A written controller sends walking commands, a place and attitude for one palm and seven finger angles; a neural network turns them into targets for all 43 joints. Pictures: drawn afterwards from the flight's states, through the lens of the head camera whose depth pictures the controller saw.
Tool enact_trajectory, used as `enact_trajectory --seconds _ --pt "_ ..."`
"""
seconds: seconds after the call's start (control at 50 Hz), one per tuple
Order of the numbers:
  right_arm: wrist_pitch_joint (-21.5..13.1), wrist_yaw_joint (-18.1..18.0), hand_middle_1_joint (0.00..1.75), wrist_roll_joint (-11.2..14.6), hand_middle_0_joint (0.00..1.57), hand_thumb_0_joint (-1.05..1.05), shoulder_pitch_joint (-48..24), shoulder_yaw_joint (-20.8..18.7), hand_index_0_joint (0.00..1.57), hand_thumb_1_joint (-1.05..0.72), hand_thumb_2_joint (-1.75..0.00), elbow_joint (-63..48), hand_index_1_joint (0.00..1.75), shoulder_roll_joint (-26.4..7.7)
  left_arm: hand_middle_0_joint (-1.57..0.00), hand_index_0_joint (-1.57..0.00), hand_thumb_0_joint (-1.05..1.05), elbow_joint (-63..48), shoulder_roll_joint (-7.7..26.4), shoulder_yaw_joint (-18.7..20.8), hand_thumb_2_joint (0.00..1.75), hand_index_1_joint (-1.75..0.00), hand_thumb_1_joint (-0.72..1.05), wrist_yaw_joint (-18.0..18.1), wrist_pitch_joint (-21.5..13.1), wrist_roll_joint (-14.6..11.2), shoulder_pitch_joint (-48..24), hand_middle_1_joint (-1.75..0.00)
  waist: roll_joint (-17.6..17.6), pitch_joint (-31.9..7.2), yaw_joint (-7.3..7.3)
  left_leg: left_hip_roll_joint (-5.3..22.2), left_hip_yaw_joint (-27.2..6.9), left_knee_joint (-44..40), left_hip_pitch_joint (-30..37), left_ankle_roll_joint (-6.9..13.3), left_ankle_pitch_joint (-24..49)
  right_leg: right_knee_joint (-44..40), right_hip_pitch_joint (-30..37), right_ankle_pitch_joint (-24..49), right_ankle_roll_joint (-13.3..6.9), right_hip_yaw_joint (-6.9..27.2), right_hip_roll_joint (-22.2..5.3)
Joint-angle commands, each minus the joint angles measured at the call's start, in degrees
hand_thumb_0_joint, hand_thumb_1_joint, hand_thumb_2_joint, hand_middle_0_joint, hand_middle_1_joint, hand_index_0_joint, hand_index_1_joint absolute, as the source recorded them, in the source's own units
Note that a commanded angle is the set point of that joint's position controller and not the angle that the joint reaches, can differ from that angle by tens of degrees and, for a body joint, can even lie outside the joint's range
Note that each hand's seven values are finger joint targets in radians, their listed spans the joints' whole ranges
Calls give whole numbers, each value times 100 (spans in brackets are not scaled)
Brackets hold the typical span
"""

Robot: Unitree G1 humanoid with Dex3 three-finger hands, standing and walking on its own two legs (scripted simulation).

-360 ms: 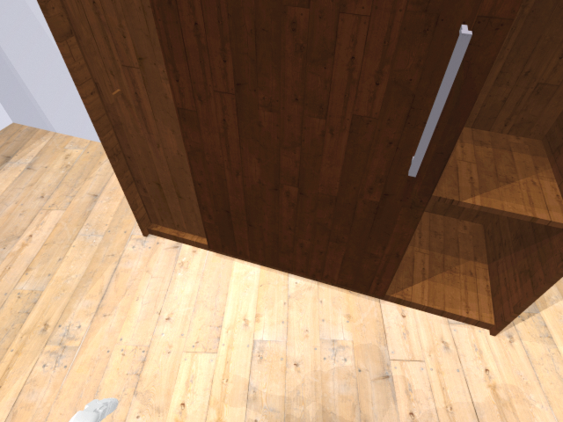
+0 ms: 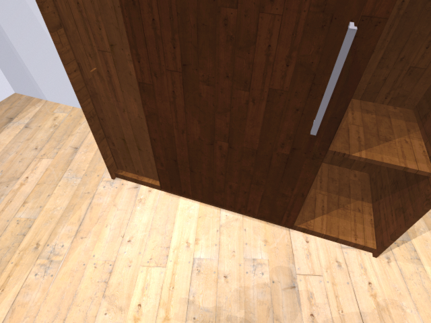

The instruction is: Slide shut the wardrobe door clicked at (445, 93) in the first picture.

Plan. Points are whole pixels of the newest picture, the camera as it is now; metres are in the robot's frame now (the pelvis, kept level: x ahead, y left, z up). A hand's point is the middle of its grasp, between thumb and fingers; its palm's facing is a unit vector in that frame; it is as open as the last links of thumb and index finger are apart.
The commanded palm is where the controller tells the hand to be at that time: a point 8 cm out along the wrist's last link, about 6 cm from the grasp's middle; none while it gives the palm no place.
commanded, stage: stand and wait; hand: left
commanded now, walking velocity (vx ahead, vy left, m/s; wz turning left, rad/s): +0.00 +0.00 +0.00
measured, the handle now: (330, 85) +0.73 -0.28 +0.09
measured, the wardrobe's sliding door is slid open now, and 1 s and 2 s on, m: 0.40 0.40 0.40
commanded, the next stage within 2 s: look at it before walking up in 0.46 s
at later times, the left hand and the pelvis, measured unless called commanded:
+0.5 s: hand out of the picture +0.06 +0.25 -0.15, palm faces -0.02 -0.94 -0.34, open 7.4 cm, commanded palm none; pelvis -0.01 +0.00 +0.00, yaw +0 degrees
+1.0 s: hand out of the picture +0.08 +0.24 -0.15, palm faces -0.02 -0.94 -0.34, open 7.4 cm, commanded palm none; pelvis +0.01 +0.00 +0.00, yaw +0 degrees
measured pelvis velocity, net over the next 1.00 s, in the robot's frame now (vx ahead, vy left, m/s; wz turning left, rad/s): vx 0.01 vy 0.00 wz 0.00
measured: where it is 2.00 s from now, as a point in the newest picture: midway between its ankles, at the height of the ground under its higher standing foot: outside the picture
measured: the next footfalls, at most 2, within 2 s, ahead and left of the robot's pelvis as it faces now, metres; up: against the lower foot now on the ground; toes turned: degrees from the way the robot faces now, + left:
none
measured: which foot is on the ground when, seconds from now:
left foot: down 0.00-1.00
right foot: down 0.00-1.00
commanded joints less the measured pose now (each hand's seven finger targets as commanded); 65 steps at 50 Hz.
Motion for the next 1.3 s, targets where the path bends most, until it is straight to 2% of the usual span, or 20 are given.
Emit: enact_trajectory --seconds 0.0,0.24,0.38,0.7,0.82,0.98,1.2,1.24,1.28 --pt "-149 -59 30 23 20 0 -308 -276 20 -90 -90 -320 30 -1197 -20 -20 0 -337 1222 314 90 -30 90 61 -163 12 -367 -30 66 -230 -43 566 -567 -528 -28 212 244 -687 -66 35 -196 671 -612" --pt "-153 -63 30 45 20 0 -150 -272 20 -90 -90 -12 30 -1249 -20 -20 0 -49 1244 315 90 -30 90 63 -170 3 -303 -30 19 -214 -37 605 -630 -650 -38 188 127 -835 -5 -137 -190 681 -635" --pt "-146 -60 30 37 20 0 -132 -263 20 -90 -90 80 30 -1266 -20 -20 0 23 1249 313 90 -30 90 60 -153 11 -312 -30 56 -29 -19 604 -657 -770 -154 180 -118 -899 -87 -335 -181 692 -625" --pt "-159 -62 30 42 20 0 -174 -253 20 -90 -90 98 30 -1255 -20 -20 0 18 1244 318 90 -30 90 62 -173 16 -379 -30 16 -175 -24 627 -644 -746 0 166 289 -890 40 80 -175 672 -630" --pt "-173 -73 30 53 20 0 -203 -257 20 -90 -90 94 30 -1253 -20 -20 0 22 1246 317 90 -30 90 68 -193 14 -351 -30 58 -433 -30 667 -611 -660 214 167 761 -790 221 684 -183 609 -644" --pt "-154 -81 30 51 20 0 -297 -239 20 -90 -90 100 30 -1249 -20 -20 0 51 1255 313 90 -30 90 65 -187 13 -376 -30 63 -251 -19 651 -579 -713 197 145 694 -878 201 677 -176 616 -652" --pt "-172 -96 30 52 20 0 -322 -229 20 -90 -90 108 30 -1274 -20 -20 0 47 1261 315 90 -30 90 65 -186 9 -382 -30 85 -364 -9 692 -533 -747 370 142 923 -851 302 986 -177 603 -646" --pt "-158 -114 30 46 20 0 -243 -246 20 -90 -90 81 30 -1215 -20 -20 0 15 1221 336 90 -30 90 61 -158 15 -391 -30 43 -361 -36 718 -428 -610 421 122 1009 -753 222 1247 -193 660 -620" --pt "-98 -131 30 41 20 0 -62 -192 20 -90 -90 97 30 -853 -20 -20 0 14 899 296 90 -30 90 77 -63 11 -235 -30 -2 -300 -51 724 -301 -485 367 62 938 -616 97 1341 -153 722 -598"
